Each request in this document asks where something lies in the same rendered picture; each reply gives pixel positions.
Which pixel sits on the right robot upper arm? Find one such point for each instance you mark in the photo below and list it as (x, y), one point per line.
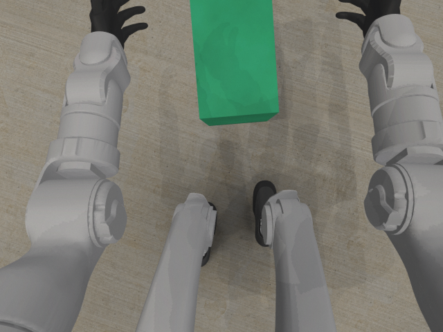
(406, 202)

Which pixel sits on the carton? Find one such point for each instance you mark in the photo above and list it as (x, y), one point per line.
(235, 64)

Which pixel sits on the robot right hand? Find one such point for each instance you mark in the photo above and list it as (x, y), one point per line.
(373, 10)

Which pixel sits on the robot right forearm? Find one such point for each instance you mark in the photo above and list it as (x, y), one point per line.
(404, 103)

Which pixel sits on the robot left forearm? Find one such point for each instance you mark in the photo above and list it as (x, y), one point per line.
(86, 145)

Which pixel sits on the right robot shin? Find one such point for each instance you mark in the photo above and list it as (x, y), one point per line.
(287, 194)

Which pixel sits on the left robot upper arm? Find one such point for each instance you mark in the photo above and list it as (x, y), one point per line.
(70, 222)

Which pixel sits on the right robot foot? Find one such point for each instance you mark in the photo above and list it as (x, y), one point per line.
(262, 192)

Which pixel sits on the robot left hand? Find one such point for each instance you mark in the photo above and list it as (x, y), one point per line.
(104, 18)

